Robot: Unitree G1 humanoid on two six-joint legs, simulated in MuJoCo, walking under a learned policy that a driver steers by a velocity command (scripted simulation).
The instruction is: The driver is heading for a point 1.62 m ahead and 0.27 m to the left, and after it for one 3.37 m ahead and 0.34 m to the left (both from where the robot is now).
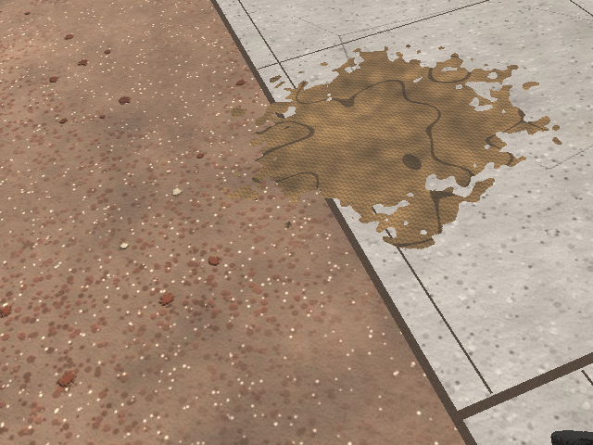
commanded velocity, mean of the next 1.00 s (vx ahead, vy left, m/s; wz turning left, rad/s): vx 0.47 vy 0.00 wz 0.30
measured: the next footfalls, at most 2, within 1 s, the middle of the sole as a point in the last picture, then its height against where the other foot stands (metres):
left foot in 0.24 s outside the picture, level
right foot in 0.72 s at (379, 394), level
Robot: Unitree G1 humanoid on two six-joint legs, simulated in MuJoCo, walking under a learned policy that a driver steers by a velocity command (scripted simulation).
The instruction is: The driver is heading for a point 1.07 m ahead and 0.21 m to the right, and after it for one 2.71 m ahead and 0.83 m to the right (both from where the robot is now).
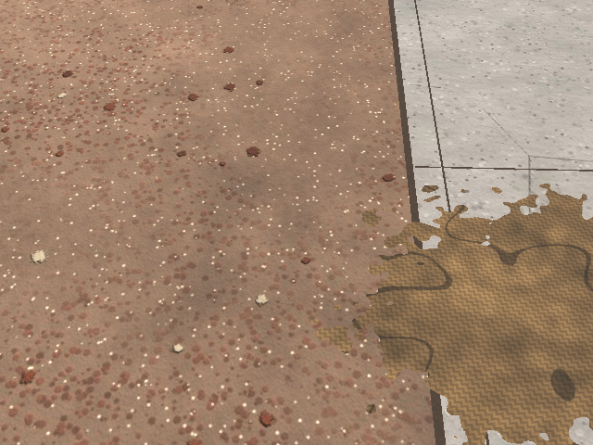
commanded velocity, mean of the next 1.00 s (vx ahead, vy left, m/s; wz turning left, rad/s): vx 0.50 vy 0.00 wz -0.35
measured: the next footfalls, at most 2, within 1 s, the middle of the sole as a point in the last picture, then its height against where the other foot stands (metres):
left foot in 0.20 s outside the picture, level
right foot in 0.72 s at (395, 427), level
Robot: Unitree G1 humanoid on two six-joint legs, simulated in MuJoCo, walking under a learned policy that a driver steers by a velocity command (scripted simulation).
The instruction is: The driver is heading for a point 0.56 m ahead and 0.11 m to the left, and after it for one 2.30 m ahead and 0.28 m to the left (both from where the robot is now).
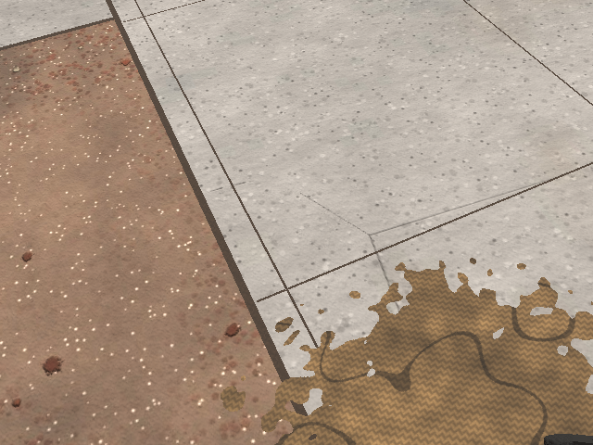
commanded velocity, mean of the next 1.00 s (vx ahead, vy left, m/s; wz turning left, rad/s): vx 0.38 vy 0.00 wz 0.20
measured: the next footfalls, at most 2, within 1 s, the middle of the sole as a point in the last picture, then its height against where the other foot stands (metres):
left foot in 0.24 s outside the picture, level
right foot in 0.74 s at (321, 368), level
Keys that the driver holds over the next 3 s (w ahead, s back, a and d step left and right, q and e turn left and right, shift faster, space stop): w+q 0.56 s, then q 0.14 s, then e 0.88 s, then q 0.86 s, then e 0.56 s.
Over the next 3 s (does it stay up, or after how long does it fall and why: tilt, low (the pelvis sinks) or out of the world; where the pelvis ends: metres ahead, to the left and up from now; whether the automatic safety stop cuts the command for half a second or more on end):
stays up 0.52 0.10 -0.01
